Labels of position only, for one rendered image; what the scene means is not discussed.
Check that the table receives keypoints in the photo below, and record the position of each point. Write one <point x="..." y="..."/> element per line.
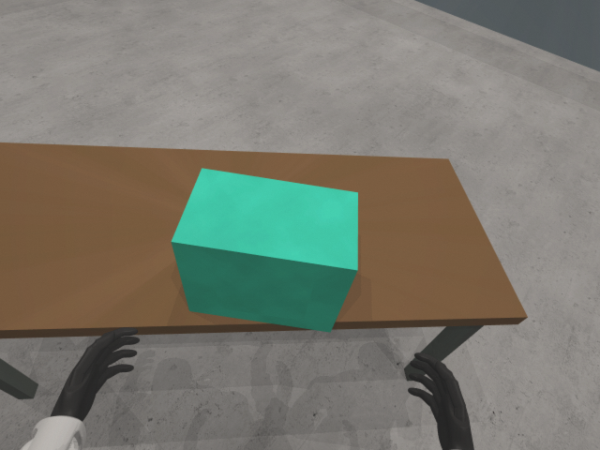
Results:
<point x="86" y="245"/>

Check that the carton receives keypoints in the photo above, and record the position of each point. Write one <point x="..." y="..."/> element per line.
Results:
<point x="267" y="250"/>

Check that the robot left forearm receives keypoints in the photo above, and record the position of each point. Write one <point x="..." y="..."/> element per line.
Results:
<point x="59" y="432"/>

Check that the right robot hand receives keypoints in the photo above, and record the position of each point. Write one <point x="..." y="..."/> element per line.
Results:
<point x="447" y="403"/>

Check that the left robot hand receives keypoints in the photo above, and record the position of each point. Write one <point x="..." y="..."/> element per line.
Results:
<point x="92" y="371"/>

